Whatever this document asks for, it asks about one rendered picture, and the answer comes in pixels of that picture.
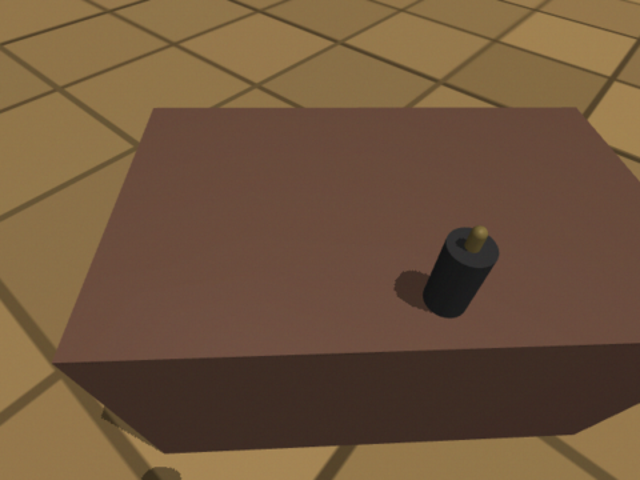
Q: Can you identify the bottle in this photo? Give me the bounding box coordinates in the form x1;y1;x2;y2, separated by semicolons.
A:
423;225;499;318

